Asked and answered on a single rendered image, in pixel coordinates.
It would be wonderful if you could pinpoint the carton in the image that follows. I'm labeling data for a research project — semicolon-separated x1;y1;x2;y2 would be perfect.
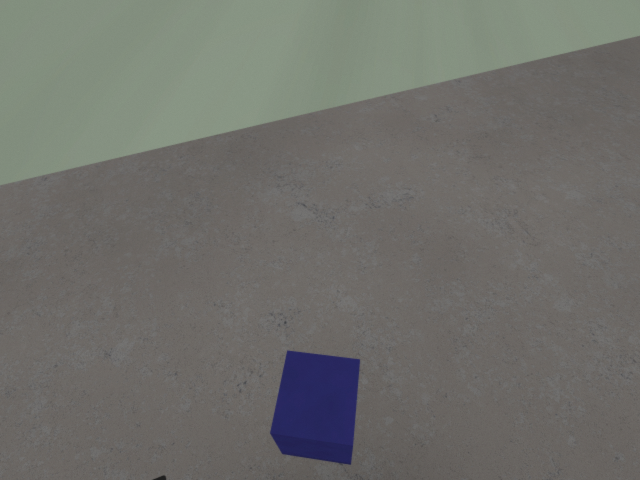
270;350;360;465

